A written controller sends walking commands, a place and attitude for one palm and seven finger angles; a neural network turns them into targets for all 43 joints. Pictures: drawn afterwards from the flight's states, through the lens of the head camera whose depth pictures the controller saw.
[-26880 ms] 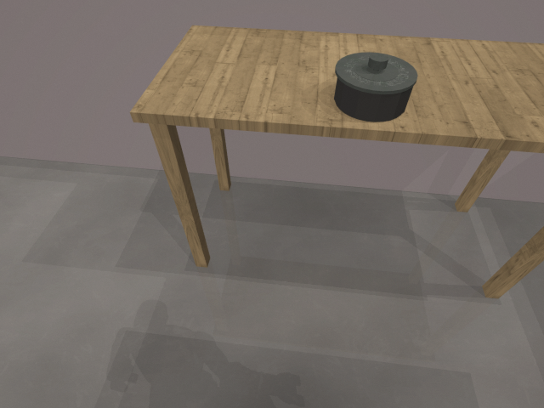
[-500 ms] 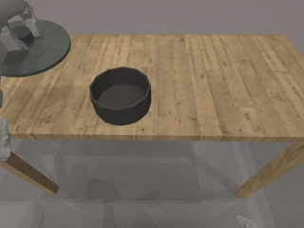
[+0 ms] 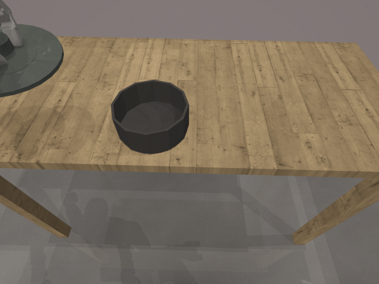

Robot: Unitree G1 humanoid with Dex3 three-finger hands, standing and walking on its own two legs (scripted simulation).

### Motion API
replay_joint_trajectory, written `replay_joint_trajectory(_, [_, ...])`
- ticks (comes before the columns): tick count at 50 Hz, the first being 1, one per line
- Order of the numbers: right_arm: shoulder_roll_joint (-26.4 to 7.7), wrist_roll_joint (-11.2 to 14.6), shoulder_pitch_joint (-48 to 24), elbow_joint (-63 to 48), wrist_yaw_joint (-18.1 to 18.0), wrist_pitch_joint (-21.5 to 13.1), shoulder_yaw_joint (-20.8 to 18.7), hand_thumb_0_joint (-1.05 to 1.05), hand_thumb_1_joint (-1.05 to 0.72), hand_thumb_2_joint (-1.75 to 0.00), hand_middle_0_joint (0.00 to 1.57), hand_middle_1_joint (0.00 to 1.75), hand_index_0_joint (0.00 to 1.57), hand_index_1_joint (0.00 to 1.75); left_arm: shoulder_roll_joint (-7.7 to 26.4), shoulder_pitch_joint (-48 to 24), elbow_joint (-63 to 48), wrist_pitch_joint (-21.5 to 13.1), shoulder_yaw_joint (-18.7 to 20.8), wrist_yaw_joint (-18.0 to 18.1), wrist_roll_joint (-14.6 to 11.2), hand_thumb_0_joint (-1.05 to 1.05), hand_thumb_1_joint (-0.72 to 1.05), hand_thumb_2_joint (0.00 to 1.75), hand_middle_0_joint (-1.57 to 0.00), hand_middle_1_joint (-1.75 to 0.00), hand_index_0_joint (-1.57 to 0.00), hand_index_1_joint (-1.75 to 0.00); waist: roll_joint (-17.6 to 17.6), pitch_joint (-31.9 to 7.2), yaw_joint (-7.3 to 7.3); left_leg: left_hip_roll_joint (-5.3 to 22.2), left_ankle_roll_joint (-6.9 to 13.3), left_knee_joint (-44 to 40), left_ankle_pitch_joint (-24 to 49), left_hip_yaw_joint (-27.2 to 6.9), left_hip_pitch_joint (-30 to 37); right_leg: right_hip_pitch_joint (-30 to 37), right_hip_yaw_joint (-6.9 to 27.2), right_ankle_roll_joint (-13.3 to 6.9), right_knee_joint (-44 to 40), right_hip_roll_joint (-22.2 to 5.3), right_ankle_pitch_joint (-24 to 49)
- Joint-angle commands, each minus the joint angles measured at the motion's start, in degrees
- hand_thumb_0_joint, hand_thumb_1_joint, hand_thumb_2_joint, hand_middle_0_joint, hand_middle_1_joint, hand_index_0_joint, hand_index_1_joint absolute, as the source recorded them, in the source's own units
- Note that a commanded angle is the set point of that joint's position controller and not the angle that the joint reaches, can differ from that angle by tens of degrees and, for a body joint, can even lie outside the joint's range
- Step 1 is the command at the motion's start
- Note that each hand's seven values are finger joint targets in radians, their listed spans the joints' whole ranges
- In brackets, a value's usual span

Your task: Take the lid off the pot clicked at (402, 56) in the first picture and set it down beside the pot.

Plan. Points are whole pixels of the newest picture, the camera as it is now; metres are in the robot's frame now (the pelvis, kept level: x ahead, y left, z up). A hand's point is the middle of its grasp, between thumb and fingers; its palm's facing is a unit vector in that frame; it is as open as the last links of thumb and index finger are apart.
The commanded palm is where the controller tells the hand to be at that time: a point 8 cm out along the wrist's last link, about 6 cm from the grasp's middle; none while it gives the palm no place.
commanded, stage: lower the lid onto the table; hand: left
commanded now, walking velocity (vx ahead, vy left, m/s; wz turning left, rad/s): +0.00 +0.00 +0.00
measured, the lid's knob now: out of the picture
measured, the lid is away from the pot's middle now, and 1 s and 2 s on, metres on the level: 0.25 0.24 0.23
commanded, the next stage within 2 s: none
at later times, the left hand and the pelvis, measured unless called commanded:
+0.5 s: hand (13, 56) +0.46 +0.33 +0.23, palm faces -0.29 -0.14 -0.95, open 7.5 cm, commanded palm +0.46 +0.33 +0.31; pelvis +0.01 +0.00 +0.00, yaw -1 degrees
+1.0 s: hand (16, 77) +0.45 +0.33 +0.20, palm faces -0.34 -0.14 -0.93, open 7.5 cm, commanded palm +0.46 +0.33 +0.28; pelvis +0.00 +0.00 +0.00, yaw +0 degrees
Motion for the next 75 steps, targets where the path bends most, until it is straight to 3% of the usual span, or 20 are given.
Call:
replay_joint_trajectory(1, [-9.81,0.16,0.1,-5.39,-0.6,-1.75,-3.01,0.0,-0.9,-0.9,0.2,0.3,0.2,0.3,13.59,-30.34,-10.4,-0.52,2.94,2.94,-0.24,0.0,0.67,0.97,-0.95,-1.08,-0.86,-1.04,6.07,-21.82,-1.44,2.29,-1.15,-1.04,8.84,-6.8,26.06,-9.0,0.4,-3.41,-3.91,3.16,5.57])
replay_joint_trajectory(7, [-9.69,-0.07,0.97,-4.97,-0.15,-2.61,-3.52,0.0,-0.9,-0.9,0.2,0.3,0.2,0.3,17.58,-35.49,-14.76,1.65,5.89,3.48,0.96,0.0,0.67,0.97,-0.95,-1.08,-0.86,-1.04,6.28,-27.9,-1.17,2.11,-1.21,0.19,15.38,-7.35,29.59,-6.89,0.84,-3.1,-2.7,3.62,9.11])
replay_joint_trajectory(11, [-10.01,0.24,1.54,-5.16,-0.01,-2.71,-3.47,0.0,-0.9,-0.9,0.2,0.3,0.2,0.3,14.62,-30.4,-8.5,2.14,4.29,3.38,0.3,0.0,0.67,0.97,-0.95,-1.08,-0.86,-1.04,4.32,-23.94,-1.6,2.12,-1.15,-0.06,12.16,-6.89,26.53,-7.86,0.47,-3.16,-3.06,3.4,7.89])
replay_joint_trajectory(16, [-10.0,0.16,1.39,-5.6,0.21,-2.61,-3.47,0.0,-0.9,-0.9,0.2,0.3,0.2,0.3,13.64,-31.2,-9.03,2.18,3.24,3.79,0.47,0.0,0.67,0.97,-0.95,-1.08,-0.86,-1.04,5.6,-24.58,-1.72,2.22,-1.34,0.19,13.69,-7.24,27.1,-8.77,0.46,-3.23,-2.65,3.48,7.94])
replay_joint_trajectory(19, [-9.71,-0.21,1.77,-5.41,-0.09,-2.57,-3.24,0.0,-0.9,-0.9,0.2,0.3,0.2,0.3,18.84,-32.31,-8.45,1.57,6.89,4.54,1.93,0.0,0.67,0.97,-0.95,-1.08,-0.86,-1.04,4.81,-25.96,-1.44,1.96,-0.92,0.35,11.43,-6.51,26.16,-7.43,0.94,-3.05,-2.06,3.66,7.92])
replay_joint_trajectory(26, [-10.26,-0.12,2.41,-6.23,0.05,-2.64,-3.55,0.0,-0.9,-0.9,0.2,0.3,0.2,0.3,17.92,-29.75,-9.45,0.44,6.92,4.88,0.9,0.0,0.67,0.97,-0.95,-1.08,-0.86,-1.04,6.9,-27.53,-1.53,2.42,-1.35,1.71,18.96,-6.79,27.78,-7.88,0.89,-3.14,-1.73,3.53,10.68])
replay_joint_trajectory(27, [-10.08,-0.34,2.34,-6.21,0.3,-2.48,-3.85,0.0,-0.9,-0.9,0.2,0.3,0.2,0.3,20.5,-31.22,-13.23,0.3,8.97,5.25,1.53,0.0,0.67,0.97,-0.95,-1.08,-0.86,-1.04,7.59,-30.12,-1.08,2.65,-1.42,1.97,20.76,-7.09,29.49,-7.5,1.28,-2.92,-1.11,3.65,10.98])
replay_joint_trajectory(28, [-9.88,-0.45,1.97,-6.42,0.27,-2.44,-3.92,0.0,-0.9,-0.9,0.2,0.3,0.2,0.3,18.56,-30.07,-12.26,0.43,7.88,5.14,1.42,0.0,0.67,0.97,-0.95,-1.08,-0.86,-1.04,7.85,-29.61,-1.5,2.44,-1.27,2.45,20.96,-7.11,29.76,-8.77,1.18,-2.92,-1.17,3.75,10.55])
replay_joint_trajectory(32, [-10.03,-0.24,2.24,-6.67,0.56,-1.78,-3.74,0.0,-0.9,-0.9,0.2,0.3,0.2,0.3,20.89,-22.03,-8.52,0.26,11.05,5.37,0.86,0.0,0.67,0.97,-0.95,-1.08,-0.86,-1.04,3.48,-26.75,-1.0,2.23,-1.11,2.8,20.91,-6.12,25.43,-6.86,1.24,-2.7,-0.69,3.66,12.61])
replay_joint_trajectory(36, [-10.33,0.28,1.64,-6.62,0.53,-1.11,-3.85,0.0,-0.9,-0.9,0.2,0.3,0.2,0.3,15.12,-22.81,-6.64,0.67,5.63,4.91,-0.46,0.0,0.67,0.97,-0.95,-1.08,-0.86,-1.04,4.85,-22.41,-2.33,2.37,-1.05,1.79,15.44,-6.04,24.39,-10.06,0.72,-2.73,-1.73,3.5,9.61])
replay_joint_trajectory(39, [-10.08,-0.01,2.11,-6.48,0.2,-1.27,-3.93,0.0,-0.9,-0.9,0.2,0.3,0.2,0.3,18.1,-29.14,-13.37,0.18,7.0,5.58,0.39,0.0,0.67,0.97,-0.95,-1.08,-0.86,-1.04,7.61,-27.53,-2.11,2.58,-0.92,2.06,15.49,-7.13,28.85,-10.35,1.11,-2.7,-1.4,3.79,8.09])
replay_joint_trajectory(42, [-10.08,-0.12,2.78,-5.63,-0.34,-1.63,-3.72,0.0,-0.9,-0.9,0.2,0.3,0.2,0.3,18.56,-29.39,-11.79,-0.65,7.55,6.02,0.2,0.0,0.67,0.97,-0.95,-1.08,-0.86,-1.04,6.9,-26.9,-2.39,2.75,-1.06,1.68,12.78,-7.58,28.45,-10.58,1.05,-2.62,-1.75,3.9,6.77])
replay_joint_trajectory(46, [-10.4,0.01,2.76,-5.21,-0.67,-2.42,-3.72,0.0,-0.9,-0.9,0.2,0.3,0.2,0.3,13.75,-28.56,-9.57,-1.51,3.98,5.91,-1.1,0.0,0.67,0.97,-0.95,-1.08,-0.86,-1.04,8.28,-25.49,-2.82,2.65,-1.24,1.26,10.15,-7.99,28.69,-12.5,0.8,-2.99,-2.32,3.6,5.28])
replay_joint_trajectory(47, [-10.17,-0.27,3.3,-4.54,-0.63,-2.41,-3.91,0.0,-0.9,-0.9,0.2,0.3,0.2,0.3,15.44,-30.28,-10.86,-1.64,5.33,6.27,-0.46,0.0,0.67,0.97,-0.95,-1.08,-0.86,-1.04,7.48,-26.9,-2.58,2.78,-1.21,1.27,9.33,-8.15,29.14,-11.95,0.99,-2.74,-1.89,3.78,5.05])
replay_joint_trajectory(51, [-10.36,-0.07,2.98,-4.29,-0.6,-2.68,-3.68,0.0,-0.9,-0.9,0.2,0.3,0.2,0.3,11.29,-28.07,-5.91,-1.92,2.4,6.22,-1.23,0.0,0.67,0.97,-0.95,-1.08,-0.86,-1.04,7.32,-22.93,-3.07,2.54,-1.48,0.63,5.47,-8.17,26.14,-13.2,0.8,-3.17,-2.0,3.49,3.94])
replay_joint_trajectory(59, [-10.55,-0.57,3.77,-4.37,-0.42,-2.28,-3.76,0.0,-0.9,-0.9,0.2,0.3,0.2,0.3,19.34,-26.91,-5.39,-3.69,9.2,7.51,0.18,0.0,0.67,0.97,-0.95,-1.08,-0.86,-1.04,4.67,-27.38,-2.01,2.19,-1.12,2.33,11.83,-7.11,24.89,-9.38,1.42,-2.66,-0.31,3.54,8.6])
replay_joint_trajectory(65, [-10.61,-0.42,3.92,-4.88,-0.11,-1.12,-3.79,0.0,-0.9,-0.9,0.2,0.3,0.2,0.3,18.27,-23.1,-1.66,-4.16,8.4,7.89,0.35,0.0,0.67,0.97,-0.95,-1.08,-0.86,-1.04,4.7,-24.81,-2.35,2.14,-1.35,2.87,13.13,-6.58,22.54,-10.71,1.06,-2.55,0.37,3.76,8.98])
replay_joint_trajectory(68, [-10.55,-0.68,3.85,-5.71,0.16,-1.0,-4.43,0.0,-0.9,-0.9,0.2,0.3,0.2,0.3,18.25,-25.1,-8.35,-4.76,8.81,8.22,0.32,0.0,0.67,0.97,-0.95,-1.08,-0.86,-1.04,9.78,-28.96,-2.13,2.97,-1.85,3.98,18.72,-7.91,28.62,-13.24,1.18,-2.69,0.43,3.88,7.84])
replay_joint_trajectory(71, [-10.65,-0.44,4.32,-5.85,-0.02,-0.86,-4.31,0.0,-0.9,-0.9,0.2,0.3,0.2,0.3,16.7,-21.25,-6.24,-4.99,8.47,8.07,-0.72,0.0,0.67,0.97,-0.95,-1.08,-0.86,-1.04,8.11,-27.01,-2.51,3.28,-2.14,3.96,19.15,-8.29,28.22,-14.47,0.79,-2.73,0.18,3.99,7.69])
replay_joint_trajectory(75, [-10.81,-0.45,5.05,-4.66,-0.29,-0.47,-4.38,0.0,-0.9,-0.9,0.2,0.3,0.2,0.3,16.38,-23.25,-4.17,-4.57,7.64,8.28,-0.9,0.0,0.67,0.97,-0.95,-1.08,-0.86,-1.04,4.59,-25.7,-3.1,2.56,-1.27,3.1,9.81,-7.76,24.87,-14.19,0.89,-2.32,0.18,3.99,5.64])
